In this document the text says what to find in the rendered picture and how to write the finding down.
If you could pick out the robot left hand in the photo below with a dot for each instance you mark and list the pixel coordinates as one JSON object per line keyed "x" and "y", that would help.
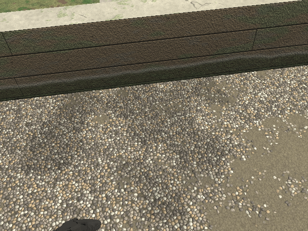
{"x": 85, "y": 224}

